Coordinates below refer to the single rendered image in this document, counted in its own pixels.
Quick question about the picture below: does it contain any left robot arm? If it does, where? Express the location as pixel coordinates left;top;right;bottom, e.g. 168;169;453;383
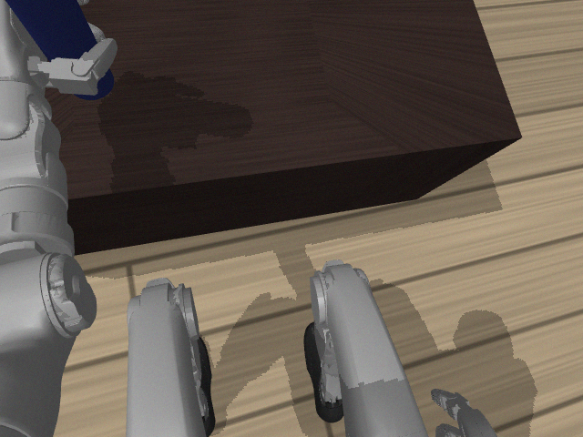
0;80;97;437

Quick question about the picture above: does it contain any left robot foot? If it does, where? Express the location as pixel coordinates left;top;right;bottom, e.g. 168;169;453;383
197;337;215;437

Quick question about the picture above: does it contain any right robot foot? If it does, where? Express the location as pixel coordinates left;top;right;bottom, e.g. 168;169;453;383
304;322;343;422

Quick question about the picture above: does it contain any left robot hand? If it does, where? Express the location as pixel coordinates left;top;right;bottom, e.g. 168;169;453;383
0;0;118;96

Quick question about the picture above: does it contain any can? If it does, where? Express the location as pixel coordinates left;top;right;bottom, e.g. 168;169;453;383
6;0;114;100

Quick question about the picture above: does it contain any right robot hand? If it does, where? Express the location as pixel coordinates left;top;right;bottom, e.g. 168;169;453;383
431;389;497;437

